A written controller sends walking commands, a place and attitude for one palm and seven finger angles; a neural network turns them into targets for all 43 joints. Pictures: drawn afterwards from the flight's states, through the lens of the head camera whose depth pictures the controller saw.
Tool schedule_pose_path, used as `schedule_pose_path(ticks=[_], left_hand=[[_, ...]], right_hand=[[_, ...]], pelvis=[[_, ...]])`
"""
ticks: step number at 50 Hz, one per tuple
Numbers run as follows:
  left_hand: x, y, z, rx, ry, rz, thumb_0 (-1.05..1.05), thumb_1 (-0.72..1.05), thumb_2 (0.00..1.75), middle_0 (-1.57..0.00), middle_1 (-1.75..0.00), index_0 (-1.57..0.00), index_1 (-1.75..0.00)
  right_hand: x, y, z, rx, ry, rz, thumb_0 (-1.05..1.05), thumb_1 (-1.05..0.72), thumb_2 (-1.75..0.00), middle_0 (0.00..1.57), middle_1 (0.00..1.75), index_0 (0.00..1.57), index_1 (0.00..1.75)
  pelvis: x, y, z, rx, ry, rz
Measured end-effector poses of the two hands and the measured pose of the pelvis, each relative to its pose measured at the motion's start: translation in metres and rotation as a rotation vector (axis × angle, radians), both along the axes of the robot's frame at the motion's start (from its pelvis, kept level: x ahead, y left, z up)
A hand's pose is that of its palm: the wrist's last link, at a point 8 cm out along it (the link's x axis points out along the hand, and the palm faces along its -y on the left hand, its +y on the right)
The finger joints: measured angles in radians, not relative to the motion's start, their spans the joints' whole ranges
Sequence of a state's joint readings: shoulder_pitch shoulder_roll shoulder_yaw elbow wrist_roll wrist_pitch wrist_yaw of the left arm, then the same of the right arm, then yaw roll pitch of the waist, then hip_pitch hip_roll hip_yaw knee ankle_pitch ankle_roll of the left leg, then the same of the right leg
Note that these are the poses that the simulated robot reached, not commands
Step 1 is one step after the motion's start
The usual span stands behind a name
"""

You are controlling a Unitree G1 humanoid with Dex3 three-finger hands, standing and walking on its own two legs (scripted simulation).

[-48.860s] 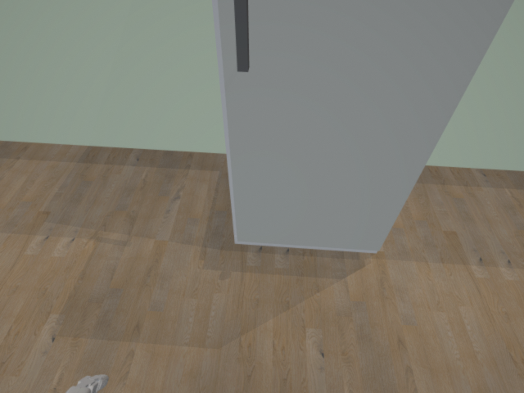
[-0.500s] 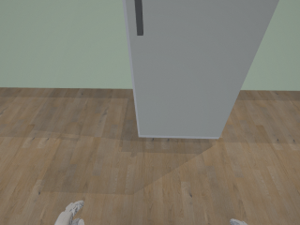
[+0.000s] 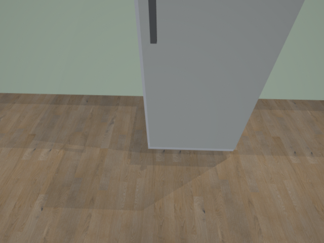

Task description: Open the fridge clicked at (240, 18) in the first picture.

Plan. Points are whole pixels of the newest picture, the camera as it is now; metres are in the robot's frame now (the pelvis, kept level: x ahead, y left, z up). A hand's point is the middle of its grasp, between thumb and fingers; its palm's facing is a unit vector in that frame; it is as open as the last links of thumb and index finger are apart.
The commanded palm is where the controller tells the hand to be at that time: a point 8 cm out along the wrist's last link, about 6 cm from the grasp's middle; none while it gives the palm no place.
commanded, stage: let the arm hang, fingers relaxed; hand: left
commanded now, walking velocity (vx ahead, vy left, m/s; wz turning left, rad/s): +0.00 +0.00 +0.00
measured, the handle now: (152, 0) +0.83 +0.08 +0.26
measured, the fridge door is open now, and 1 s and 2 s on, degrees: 0 0 0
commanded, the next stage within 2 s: look to check the result in 0.38 s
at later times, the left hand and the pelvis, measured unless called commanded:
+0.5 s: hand out of the picture +0.01 +0.20 -0.18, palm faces -0.01 -0.98 -0.20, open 7.4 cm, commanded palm none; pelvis +0.00 +0.01 +0.00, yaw -1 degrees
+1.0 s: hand out of the picture +0.07 +0.25 -0.16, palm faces -0.03 -0.95 -0.30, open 7.4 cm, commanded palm none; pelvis +0.01 +0.01 +0.00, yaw +0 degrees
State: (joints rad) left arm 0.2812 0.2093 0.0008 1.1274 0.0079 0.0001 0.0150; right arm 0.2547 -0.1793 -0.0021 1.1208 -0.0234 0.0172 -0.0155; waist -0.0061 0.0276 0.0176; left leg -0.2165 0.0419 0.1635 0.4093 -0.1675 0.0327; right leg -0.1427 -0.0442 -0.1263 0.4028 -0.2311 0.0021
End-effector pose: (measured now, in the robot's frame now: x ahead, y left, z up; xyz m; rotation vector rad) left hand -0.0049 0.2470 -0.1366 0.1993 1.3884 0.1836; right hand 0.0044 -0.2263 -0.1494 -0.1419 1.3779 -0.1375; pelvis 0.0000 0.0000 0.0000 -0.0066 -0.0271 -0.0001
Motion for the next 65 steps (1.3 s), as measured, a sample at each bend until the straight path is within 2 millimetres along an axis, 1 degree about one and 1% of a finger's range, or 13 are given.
schedule_pose_path(ticks=[6,11,15,21,29,35,41,51,59,62,65], left_hand=[[0.016,-0.003,-0.003,-0.02,-0.032,-0.017,0.01,0.91,0.9,-0.2,-0.3,-0.2,-0.29],[0.024,-0.007,-0.005,-0.041,-0.046,-0.026,0.01,0.91,0.9,-0.2,-0.3,-0.2,-0.29],[0.024,-0.008,-0.007,-0.052,-0.04,-0.028,0.0,0.91,0.9,-0.2,-0.3,-0.2,-0.29],[0.018,-0.005,-0.009,-0.055,-0.015,-0.023,0.0,0.91,0.9,-0.2,-0.3,-0.2,-0.29],[0.011,0.008,-0.006,-0.031,0.015,-0.017,0.01,0.91,0.9,-0.2,-0.3,-0.2,-0.29],[0.017,0.021,-0.002,-0.004,0.006,-0.022,0.01,0.91,0.9,-0.2,-0.3,-0.2,-0.29],[0.033,0.032,0.003,0.021,-0.024,-0.036,0.01,0.91,0.9,-0.2,-0.3,-0.2,-0.29],[0.069,0.046,0.011,0.055,-0.094,-0.067,0.01,0.91,0.9,-0.2,-0.3,-0.2,-0.29],[0.092,0.048,0.016,0.07,-0.127,-0.085,0.01,0.91,0.9,-0.2,-0.3,-0.2,-0.29],[0.094,0.041,0.012,0.063,-0.112,-0.083,0.01,0.91,0.9,-0.2,-0.3,-0.2,-0.29],[0.09,0.028,0.005,0.035,-0.077,-0.081,0.01,0.91,0.9,-0.2,-0.3,-0.2,-0.29]], right_hand=[[-0.012,0.005,0.001,-0.004,0.02,-0.02,0.0,-0.91,-0.9,0.2,0.3,0.2,0.3],[-0.018,0.007,0.003,-0.012,0.033,-0.031,0.0,-0.91,-0.9,0.2,0.3,0.2,0.3],[-0.019,0.008,0.005,-0.019,0.039,-0.036,0.0,-0.91,-0.9,0.2,0.3,0.19,0.3],[-0.016,0.008,0.006,-0.028,0.039,-0.035,0.0,-0.91,-0.9,0.2,0.3,0.19,0.3],[-0.001,0.003,0.008,-0.043,0.014,-0.025,0.0,-0.91,-0.9,0.2,0.3,0.2,0.3],[0.017,-0.005,0.01,-0.061,-0.018,-0.01,0.0,-0.91,-0.9,0.2,0.3,0.2,0.3],[0.035,-0.018,0.015,-0.088,-0.052,0.007,0.0,-0.91,-0.9,0.2,0.3,0.2,0.3],[0.064,-0.041,0.026,-0.134,-0.099,0.033,0.0,-0.91,-0.9,0.2,0.3,0.2,0.3],[0.08,-0.051,0.031,-0.152,-0.115,0.047,0.0,-0.91,-0.9,0.2,0.3,0.2,0.3],[0.081,-0.047,0.027,-0.14,-0.107,0.043,0.0,-0.91,-0.9,0.2,0.3,0.2,0.3],[0.077,-0.037,0.018,-0.104,-0.086,0.027,0.0,-0.91,-0.9,0.2,0.3,0.19,0.3]], pelvis=[[0.0,0.005,0.001,0.004,0.0,-0.005],[0.0,0.007,0.001,0.005,0.0,-0.008],[0.0,0.009,0.001,0.005,0.001,-0.009],[0.001,0.012,0.001,0.004,0.004,-0.009],[0.003,0.015,0.002,0.003,0.008,-0.011],[0.004,0.016,0.002,0.003,0.008,-0.012],[0.007,0.016,0.003,0.004,0.01,-0.01],[0.013,0.014,0.004,0.005,0.015,-0.007],[0.021,0.01,0.005,0.006,0.021,-0.005],[0.027,0.008,0.004,0.01,0.023,-0.012],[0.037,0.005,0.001,0.018,0.022,-0.021]])
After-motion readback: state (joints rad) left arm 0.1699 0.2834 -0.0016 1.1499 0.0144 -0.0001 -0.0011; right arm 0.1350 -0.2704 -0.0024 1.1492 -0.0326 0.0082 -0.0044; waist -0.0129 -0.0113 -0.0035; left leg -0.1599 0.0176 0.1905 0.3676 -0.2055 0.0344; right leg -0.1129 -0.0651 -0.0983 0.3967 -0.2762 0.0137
